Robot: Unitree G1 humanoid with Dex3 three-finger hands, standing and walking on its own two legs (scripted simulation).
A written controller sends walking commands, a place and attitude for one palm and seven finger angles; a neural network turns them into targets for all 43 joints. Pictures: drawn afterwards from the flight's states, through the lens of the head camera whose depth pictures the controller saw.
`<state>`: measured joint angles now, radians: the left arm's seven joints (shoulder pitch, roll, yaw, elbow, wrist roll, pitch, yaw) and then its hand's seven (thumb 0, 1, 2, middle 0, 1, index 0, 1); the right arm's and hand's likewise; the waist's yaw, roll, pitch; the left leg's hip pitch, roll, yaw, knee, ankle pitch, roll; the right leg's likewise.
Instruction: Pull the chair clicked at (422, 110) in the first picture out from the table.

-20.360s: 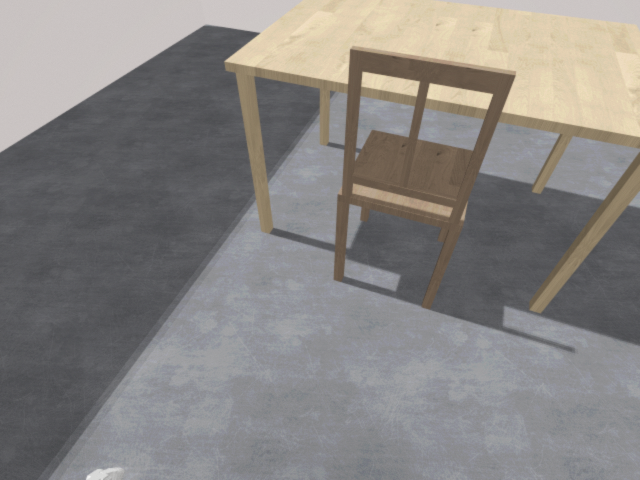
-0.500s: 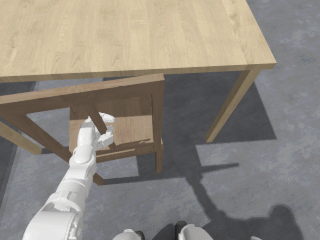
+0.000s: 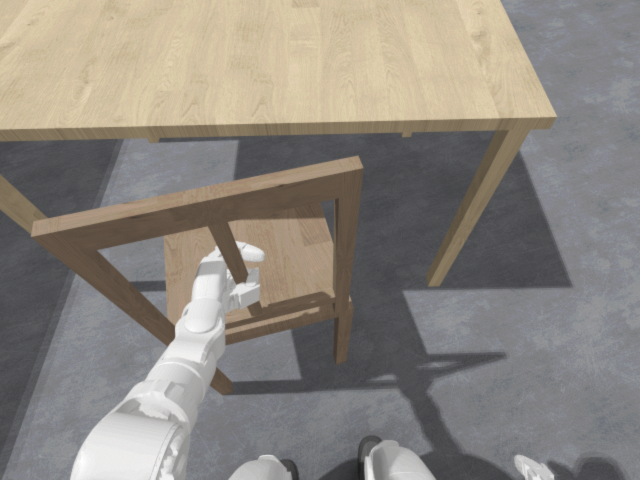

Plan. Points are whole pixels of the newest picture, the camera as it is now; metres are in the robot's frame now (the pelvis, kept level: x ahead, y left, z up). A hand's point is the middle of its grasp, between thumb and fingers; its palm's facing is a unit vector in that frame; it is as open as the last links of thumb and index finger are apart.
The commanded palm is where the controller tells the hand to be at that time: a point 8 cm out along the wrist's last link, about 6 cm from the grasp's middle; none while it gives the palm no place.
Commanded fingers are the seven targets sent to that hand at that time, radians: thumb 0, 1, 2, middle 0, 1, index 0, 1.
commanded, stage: step backward, pulling the chair out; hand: left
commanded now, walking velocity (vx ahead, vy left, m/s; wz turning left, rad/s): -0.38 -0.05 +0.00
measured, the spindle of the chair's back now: (240, 275) +0.40 +0.12 -0.07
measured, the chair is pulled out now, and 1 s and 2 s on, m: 0.17 0.29 0.40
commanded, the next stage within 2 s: none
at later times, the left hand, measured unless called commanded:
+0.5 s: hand (247, 324) +0.32 +0.10 -0.05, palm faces -0.04 -0.99 -0.16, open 5.1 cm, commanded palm +0.30 +0.15 -0.05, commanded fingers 0.00 0.90 0.90 -0.50 -1.45 -0.50 -1.45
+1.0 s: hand (240, 374) +0.25 +0.11 -0.06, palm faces -0.05 -0.98 -0.19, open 5.2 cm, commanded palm +0.25 +0.16 -0.05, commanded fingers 0.00 0.90 0.90 -0.50 -1.45 -0.50 -1.45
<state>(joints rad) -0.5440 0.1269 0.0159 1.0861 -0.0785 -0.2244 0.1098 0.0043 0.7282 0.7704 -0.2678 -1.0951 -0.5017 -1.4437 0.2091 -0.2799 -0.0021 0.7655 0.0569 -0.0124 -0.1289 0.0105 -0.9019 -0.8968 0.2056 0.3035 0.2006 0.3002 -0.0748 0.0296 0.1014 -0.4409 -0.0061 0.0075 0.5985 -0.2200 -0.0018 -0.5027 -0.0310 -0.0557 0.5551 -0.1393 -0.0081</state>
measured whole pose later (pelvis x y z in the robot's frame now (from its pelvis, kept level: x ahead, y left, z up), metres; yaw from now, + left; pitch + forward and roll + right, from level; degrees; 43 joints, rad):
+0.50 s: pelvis -0.06 +0.01 +0.00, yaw +1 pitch +4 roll +2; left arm -0.57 0.14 -0.01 1.02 -0.07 -0.15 0.11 0.01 0.72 0.77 -0.25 -1.13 -0.50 -1.44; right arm 0.21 -0.30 -0.01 0.75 0.05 -0.02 -0.13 0.01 -0.90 -0.90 0.20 0.30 0.20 0.30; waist -0.09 -0.01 0.15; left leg -0.37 -0.01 0.01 0.59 -0.25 -0.02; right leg -0.54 -0.08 -0.03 0.54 -0.08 0.01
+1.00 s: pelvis -0.12 +0.00 -0.01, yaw -1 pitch +1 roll +1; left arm -0.52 0.16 0.00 1.05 -0.06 -0.20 0.10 0.01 0.70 0.78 -0.27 -1.15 -0.50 -1.44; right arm 0.25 -0.24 0.00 0.74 0.03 -0.04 -0.13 0.01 -0.90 -0.90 0.20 0.30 0.20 0.30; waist -0.07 0.01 0.14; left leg -0.43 0.04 0.03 0.64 -0.23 -0.03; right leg -0.52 -0.02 -0.01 0.64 -0.21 0.01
